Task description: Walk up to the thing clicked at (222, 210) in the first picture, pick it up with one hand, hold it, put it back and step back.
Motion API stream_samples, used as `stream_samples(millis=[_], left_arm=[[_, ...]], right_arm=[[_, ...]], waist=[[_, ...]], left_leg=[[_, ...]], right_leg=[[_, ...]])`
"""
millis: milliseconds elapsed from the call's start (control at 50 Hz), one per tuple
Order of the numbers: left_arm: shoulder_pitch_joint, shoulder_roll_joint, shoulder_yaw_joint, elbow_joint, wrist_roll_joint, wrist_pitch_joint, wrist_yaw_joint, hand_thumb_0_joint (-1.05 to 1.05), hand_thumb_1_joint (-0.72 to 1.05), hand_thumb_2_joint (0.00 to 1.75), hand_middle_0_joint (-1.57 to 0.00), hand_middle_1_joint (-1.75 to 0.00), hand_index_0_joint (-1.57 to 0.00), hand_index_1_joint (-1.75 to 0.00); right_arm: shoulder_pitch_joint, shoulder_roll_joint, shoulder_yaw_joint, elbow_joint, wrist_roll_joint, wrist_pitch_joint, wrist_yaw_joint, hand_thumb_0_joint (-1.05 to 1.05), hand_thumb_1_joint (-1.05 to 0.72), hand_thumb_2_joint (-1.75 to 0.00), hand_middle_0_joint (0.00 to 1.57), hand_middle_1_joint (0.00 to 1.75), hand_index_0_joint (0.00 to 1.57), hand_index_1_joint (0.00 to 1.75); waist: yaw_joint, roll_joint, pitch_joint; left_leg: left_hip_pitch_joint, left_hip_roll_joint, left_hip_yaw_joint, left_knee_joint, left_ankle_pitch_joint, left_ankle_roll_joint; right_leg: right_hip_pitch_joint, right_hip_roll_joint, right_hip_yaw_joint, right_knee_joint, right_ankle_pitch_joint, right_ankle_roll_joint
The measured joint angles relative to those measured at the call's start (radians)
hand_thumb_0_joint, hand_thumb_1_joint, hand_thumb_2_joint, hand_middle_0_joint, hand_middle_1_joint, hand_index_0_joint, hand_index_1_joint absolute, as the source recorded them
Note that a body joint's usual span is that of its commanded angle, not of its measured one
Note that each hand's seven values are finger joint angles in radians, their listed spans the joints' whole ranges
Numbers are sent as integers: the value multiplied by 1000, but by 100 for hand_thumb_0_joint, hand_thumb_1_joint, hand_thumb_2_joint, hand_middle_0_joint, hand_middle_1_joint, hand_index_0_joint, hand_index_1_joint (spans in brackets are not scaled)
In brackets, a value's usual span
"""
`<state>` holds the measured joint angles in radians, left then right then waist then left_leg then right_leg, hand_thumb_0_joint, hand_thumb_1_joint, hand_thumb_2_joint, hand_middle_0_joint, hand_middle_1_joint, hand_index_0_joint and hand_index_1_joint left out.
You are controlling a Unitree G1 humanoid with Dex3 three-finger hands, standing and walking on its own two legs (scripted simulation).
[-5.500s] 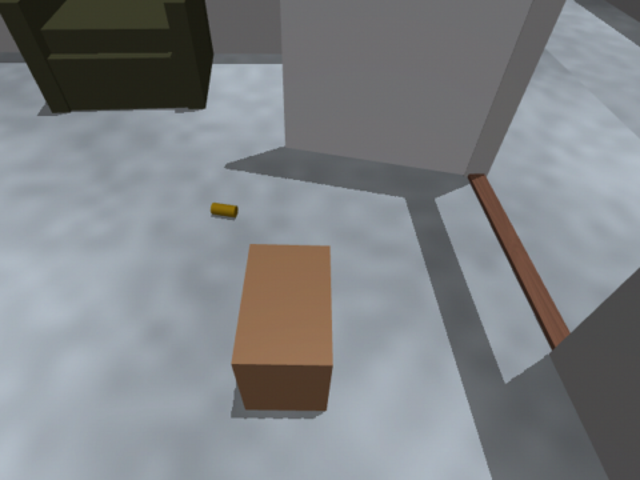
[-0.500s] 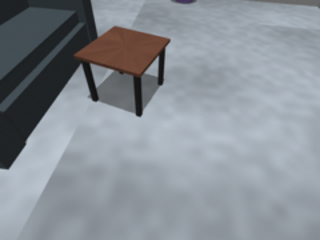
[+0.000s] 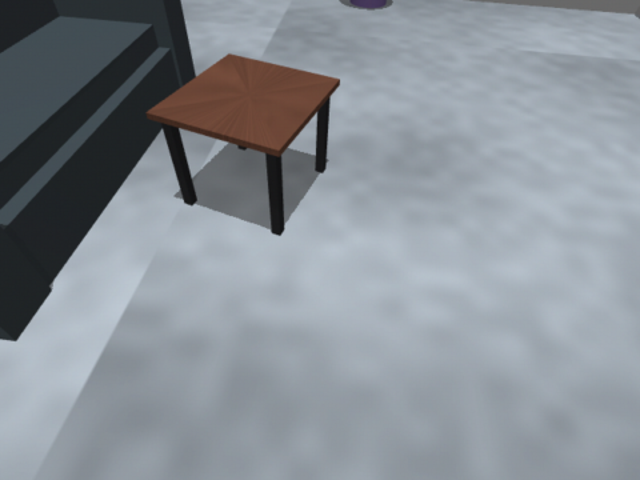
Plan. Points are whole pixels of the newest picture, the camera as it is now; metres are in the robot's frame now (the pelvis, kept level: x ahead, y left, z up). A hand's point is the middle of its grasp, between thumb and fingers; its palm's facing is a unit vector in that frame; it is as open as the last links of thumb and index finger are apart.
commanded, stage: stand
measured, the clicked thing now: out of the picture +0.20 -1.32 -0.76
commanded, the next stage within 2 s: walk up in 1.24 s
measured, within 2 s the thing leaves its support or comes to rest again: neither
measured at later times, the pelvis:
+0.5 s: pelvis +0.01 +0.00 +0.00, yaw +0 degrees
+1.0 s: pelvis +0.01 +0.00 +0.00, yaw +0 degrees
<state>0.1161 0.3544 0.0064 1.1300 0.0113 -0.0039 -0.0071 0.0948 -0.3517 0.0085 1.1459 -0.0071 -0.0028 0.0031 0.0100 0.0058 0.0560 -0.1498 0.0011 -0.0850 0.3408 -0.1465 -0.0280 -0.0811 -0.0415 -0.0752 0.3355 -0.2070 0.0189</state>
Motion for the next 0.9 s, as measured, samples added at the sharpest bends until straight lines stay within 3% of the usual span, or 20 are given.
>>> stream_samples(millis=[900], left_arm=[[-4,0,0,-13,1,0,2,0,90,90,-20,-30,-21,-30]], right_arm=[[10,-1,5,-19,-2,0,-4,1,-90,-89,21,29,20,30]], waist=[[0,1,-2]], left_leg=[[10,8,3,-1,-16,-6]], right_leg=[[8,7,3,-1,-15,-6]])
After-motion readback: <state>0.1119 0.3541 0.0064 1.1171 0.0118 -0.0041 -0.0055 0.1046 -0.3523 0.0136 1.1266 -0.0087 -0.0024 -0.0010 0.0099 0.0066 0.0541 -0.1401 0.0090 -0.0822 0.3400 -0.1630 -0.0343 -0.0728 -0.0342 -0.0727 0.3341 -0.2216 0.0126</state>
